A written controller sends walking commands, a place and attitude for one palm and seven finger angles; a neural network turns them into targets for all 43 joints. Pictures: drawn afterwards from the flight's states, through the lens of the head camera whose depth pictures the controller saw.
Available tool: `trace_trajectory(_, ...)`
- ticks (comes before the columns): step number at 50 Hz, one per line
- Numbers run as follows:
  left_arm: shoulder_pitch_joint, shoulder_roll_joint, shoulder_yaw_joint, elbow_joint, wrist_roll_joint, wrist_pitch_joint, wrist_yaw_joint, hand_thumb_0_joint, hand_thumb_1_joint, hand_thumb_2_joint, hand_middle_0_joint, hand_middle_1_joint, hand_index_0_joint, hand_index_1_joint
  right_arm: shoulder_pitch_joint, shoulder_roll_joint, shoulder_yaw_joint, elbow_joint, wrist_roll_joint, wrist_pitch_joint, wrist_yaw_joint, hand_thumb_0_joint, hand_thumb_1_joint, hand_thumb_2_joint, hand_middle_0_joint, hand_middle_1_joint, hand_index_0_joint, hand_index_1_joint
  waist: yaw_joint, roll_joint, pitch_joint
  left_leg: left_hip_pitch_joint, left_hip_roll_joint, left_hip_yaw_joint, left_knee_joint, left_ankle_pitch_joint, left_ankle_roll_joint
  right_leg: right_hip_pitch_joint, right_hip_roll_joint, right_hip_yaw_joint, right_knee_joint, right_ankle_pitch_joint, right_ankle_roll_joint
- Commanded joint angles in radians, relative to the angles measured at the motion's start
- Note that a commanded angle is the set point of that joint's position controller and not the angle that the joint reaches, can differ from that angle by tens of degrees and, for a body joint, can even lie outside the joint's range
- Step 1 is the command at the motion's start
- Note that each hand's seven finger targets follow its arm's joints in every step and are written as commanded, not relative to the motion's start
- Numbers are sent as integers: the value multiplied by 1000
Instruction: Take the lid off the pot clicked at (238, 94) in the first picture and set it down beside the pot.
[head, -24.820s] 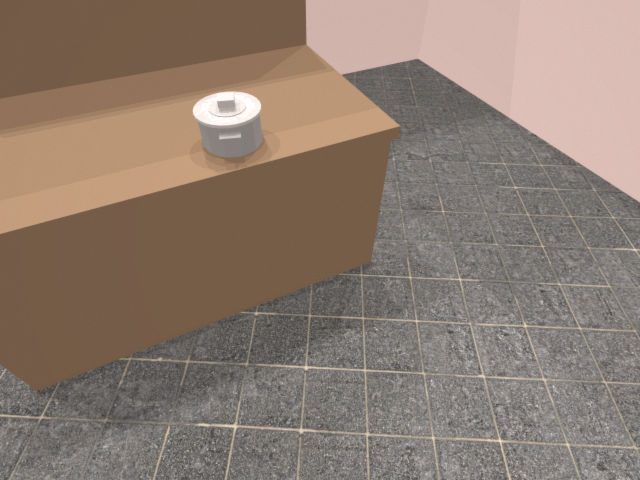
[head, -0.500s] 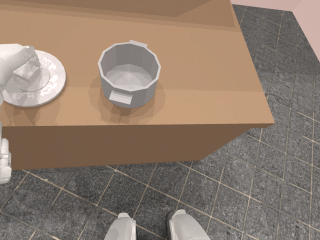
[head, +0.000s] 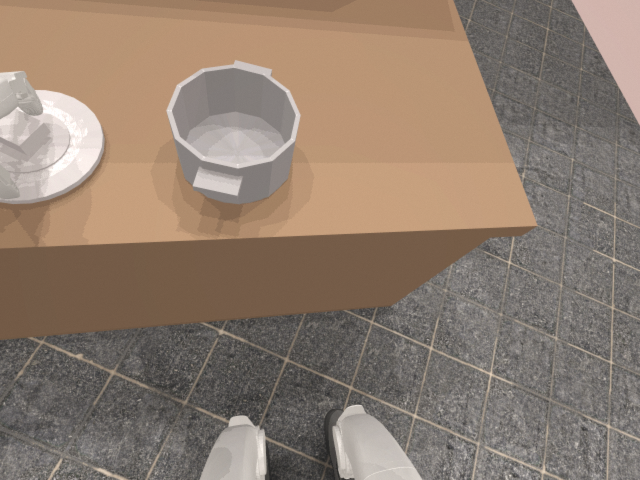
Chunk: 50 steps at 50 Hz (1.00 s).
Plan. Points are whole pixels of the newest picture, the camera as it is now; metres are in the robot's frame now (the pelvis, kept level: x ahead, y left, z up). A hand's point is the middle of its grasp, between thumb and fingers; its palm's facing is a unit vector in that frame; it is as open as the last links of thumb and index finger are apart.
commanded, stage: raise the empty hand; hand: left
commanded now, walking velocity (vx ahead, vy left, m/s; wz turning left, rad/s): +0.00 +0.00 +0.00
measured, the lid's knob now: (20, 131) +0.55 +0.33 -0.02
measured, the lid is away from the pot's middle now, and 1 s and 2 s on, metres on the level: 0.26 0.26 0.26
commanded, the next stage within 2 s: draw the hand back to the body in 1.36 s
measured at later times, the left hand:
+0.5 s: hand out of the picture +0.51 +0.34 +0.06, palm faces -0.46 -0.13 -0.88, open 10.9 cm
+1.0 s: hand out of the picture +0.50 +0.34 +0.11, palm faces -0.43 -0.12 -0.90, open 10.9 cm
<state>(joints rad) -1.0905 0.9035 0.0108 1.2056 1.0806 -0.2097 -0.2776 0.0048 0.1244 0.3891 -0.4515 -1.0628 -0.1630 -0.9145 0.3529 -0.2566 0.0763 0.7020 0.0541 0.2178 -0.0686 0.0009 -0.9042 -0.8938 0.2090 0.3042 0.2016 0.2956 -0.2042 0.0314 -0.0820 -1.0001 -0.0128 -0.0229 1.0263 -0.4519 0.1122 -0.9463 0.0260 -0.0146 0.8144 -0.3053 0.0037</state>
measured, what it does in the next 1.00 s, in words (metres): stands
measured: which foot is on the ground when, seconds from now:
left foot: down 0.00-1.00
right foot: down 0.00-1.00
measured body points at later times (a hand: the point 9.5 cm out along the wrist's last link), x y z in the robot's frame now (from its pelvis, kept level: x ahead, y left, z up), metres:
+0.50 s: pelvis +0.01 +0.01 +0.01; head +0.16 +0.06 +0.44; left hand +0.53 +0.34 +0.11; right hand -0.01 -0.26 -0.09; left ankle +0.00 +0.04 -0.67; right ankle +0.05 -0.18 -0.67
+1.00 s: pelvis +0.03 +0.01 +0.03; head +0.14 +0.05 +0.47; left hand +0.52 +0.34 +0.16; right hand +0.02 -0.27 -0.07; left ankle +0.00 +0.04 -0.67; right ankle +0.05 -0.18 -0.67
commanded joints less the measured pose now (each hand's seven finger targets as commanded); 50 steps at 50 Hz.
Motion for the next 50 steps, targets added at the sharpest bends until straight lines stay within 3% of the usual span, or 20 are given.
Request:
trace_trajectory(1,-438,261,33,-159,-14,5,34,0,121,369,-272,-1004,-272,-1004,188,-225,-72,-13,-3,2,-15,0,-900,-900,200,300,200,300,-7,255,-484,617,45,-111,-120,623,-106,-35,55,-85,-44,58,-49)
trace_trajectory(3,-431,266,35,-143,-7,13,36,0,116,380,-274,-1001,-274,-1001,192,-227,-72,-15,-2,4,-11,0,-900,-900,200,300,200,300,-8,229,-474,599,44,-113,-117,609,-102,-34,57,-85,-41,56,-48)
trace_trajectory(7,-505,298,58,-251,-2,15,31,0,116,380,-274,-1001,-274,-1001,199,-228,-83,-15,-7,12,-11,0,-900,-900,200,300,200,300,6,305,-580,721,56,-134,-121,739,-125,-23,54,-85,-45,92,-47)
trace_trajectory(9,-513,274,49,-262,-13,19,24,0,116,380,-274,-1001,-274,-1001,200,-221,-84,-14,-6,9,-11,0,-900,-900,200,300,200,300,5,320,-594,760,57,-140,-123,802,-132,-29,54,-89,-52,106,-46)
trace_trajectory(12,-479,292,60,-184,-21,39,21,0,116,380,-274,-1001,-274,-1001,195,-223,-78,-10,-2,12,-11,0,-900,-900,200,300,200,300,-1,226,-531,678,50,-121,-137,694,-115,13,58,-87,-69,92,-42)
trace_trajectory(14,-503,250,28,-214,-16,38,15,0,116,380,-274,-1001,-274,-1001,190,-218,-79,-11,1,7,-9,0,-900,-900,200,300,200,300,3,280,-526,701,48,-115,-144,738,-117,14,55,-87,-74,113,-46)
trace_trajectory(17,-496,234,14,-197,-16,44,3,0,116,380,-274,-1001,-274,-1001,192,-219,-83,-6,3,7,-6,0,-900,-900,200,300,200,300,1,262,-512,724,54,-130,-156,725,-127,9,59,-90,-86,91,-44)
trace_trajectory(20,-502,222,13,-231,-27,38,-10,0,116,380,-274,-1001,-274,-1001,198,-215,-89,-6,0,6,-3,0,-900,-900,200,300,200,300,10,298,-545,791,55,-134,-164,817,-137,20,62,-88,-99,117,-44)
trace_trajectory(22,-484,234,28,-204,-32,40,-12,0,116,380,-274,-1001,-274,-1001,197,-216,-91,-4,2,8,-3,0,-900,-900,200,300,200,300,8,235,-517,757,53,-130,-174,772,-129,44,61,-87,-111,116,-43)
trace_trajectory(26,-476,209,13,-206,-31,33,-15,0,116,380,-274,-1001,-274,-1001,196,-213,-94,-1,2,4,3,0,-900,-900,200,300,200,300,20,260,-494,775,51,-127,-191,800,-139,52,61,-87,-124,126,-48)
trace_trajectory(28,-483,233,30,-209,-37,34,-12,0,116,380,-274,-1001,-274,-1001,191,-217,-94,-4,4,4,5,0,-900,-900,200,300,200,300,22,217,-483,740,45,-110,-203,745,-126,99,59,-78,-138,135,-48)
trace_trajectory(30,-484,232,35,-258,-38,27,-12,0,116,380,-274,-1001,-274,-1001,195,-213,-99,-11,2,1,5,0,-900,-900,200,300,200,300,38,262,-538,808,46,-113,-213,835,-137,124,58,-76,-143,170,-49)
trace_trajectory(32,-468,202,16,-218,-42,31,-14,0,116,380,-274,-1001,-274,-1001,191,-212,-102,-5,4,-4,8,0,-900,-900,200,300,200,300,30,223,-495,794,47,-114,-221,805,-137,122,58,-79,-155,160,-47)
trace_trajectory(33,-459,235,42,-214,-46,32,-11,0,116,380,-274,-1001,-274,-1001,190,-216,-102,-7,5,-4,8,0,-900,-900,200,300,200,300,36,205,-485,770,43,-103,-227,772,-129,147,56,-73,-163,164,-48)
trace_trajectory(36,-485,186,-3,-207,-50,35,-14,0,116,380,-274,-1001,-274,-1001,188,-220,-102,0,8,-8,12,0,-900,-900,200,300,200,300,30,203,-440,768,45,-108,-251,732,-129,137,53,-75,-177,146,-49)
trace_trajectory(40,-486,230,32,-259,-54,20,-21,0,116,380,-274,-1001,-274,-1001,193,-219,-107,-6,7,-18,10,0,-900,-900,200,300,200,300,48,225,-504,832,40,-106,-259,809,-134,197,51,-66,-189,192,-51)
trace_trajectory(43,-483,171,-18,-194,-62,31,-25,0,116,380,-274,-1001,-274,-1001,186,-222,-106,-1,14,-23,9,0,-900,-900,200,300,200,300,30,171,-422,779,40,-98,-284,694,-125,185,47,-67,-208,156,-47)
trace_trajectory(45,-518,159,-25,-233,-67,30,-27,0,116,380,-274,-1001,-274,-1001,186,-225,-110,6,13,-27,12,0,-900,-900,200,300,200,300,38,219,-430,828,46,-105,-293,733,-132,177,44,-67,-213,160,-51)
trace_trajectory(46,-517,195,2,-258,-64,25,-25,0,116,380,-274,-1001,-274,-1001,190,-224,-111,3,12,-30,13,0,-900,-900,200,300,200,300,50,224,-461,846,43,-108,-292,760,-135,202,44,-64,-215,175,-53)
trace_trajectory(50,-500,189,-9,-201,-68,31,-27,0,116,380,-274,-1001,-274,-1001,185,-227,-106,3,16,-39,9,0,-900,-900,200,300,200,300,43,165,-423,800,35,-89,-310,707,-122,237,42,-61,-228,186,-50)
